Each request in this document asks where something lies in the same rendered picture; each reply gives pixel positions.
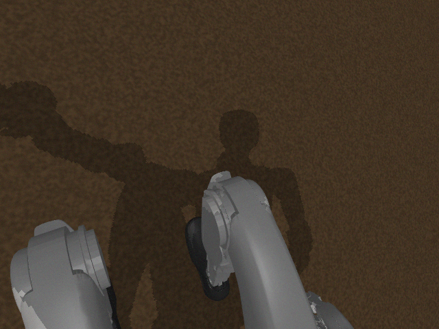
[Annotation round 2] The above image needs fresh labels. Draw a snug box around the left robot foot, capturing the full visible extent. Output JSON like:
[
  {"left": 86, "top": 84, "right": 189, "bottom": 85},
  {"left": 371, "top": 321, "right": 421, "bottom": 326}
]
[{"left": 106, "top": 277, "right": 121, "bottom": 329}]

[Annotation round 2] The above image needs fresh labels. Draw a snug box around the right robot foot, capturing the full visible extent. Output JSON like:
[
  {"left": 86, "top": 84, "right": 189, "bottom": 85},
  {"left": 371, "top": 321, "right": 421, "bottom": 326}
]
[{"left": 185, "top": 217, "right": 230, "bottom": 301}]

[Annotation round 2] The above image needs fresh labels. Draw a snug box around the right robot hand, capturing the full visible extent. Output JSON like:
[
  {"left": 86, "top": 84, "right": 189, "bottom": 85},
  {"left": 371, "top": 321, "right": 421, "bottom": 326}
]
[{"left": 306, "top": 291, "right": 354, "bottom": 329}]

